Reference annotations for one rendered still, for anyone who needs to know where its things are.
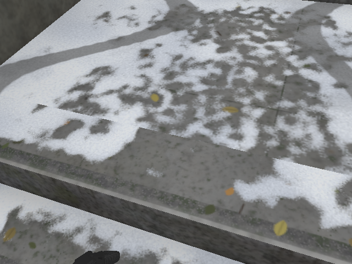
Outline left robot hand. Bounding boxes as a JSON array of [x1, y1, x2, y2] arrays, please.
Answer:
[[73, 251, 120, 264]]

